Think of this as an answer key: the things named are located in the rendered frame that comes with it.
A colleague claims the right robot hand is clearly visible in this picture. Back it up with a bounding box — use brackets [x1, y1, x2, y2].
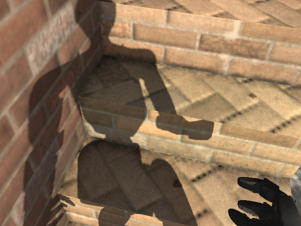
[228, 177, 301, 226]

